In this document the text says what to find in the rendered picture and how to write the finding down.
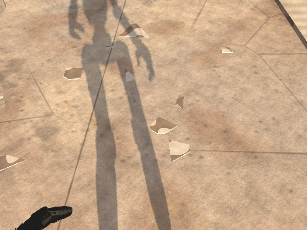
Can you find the robot left hand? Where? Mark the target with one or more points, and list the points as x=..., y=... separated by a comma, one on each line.
x=45, y=216

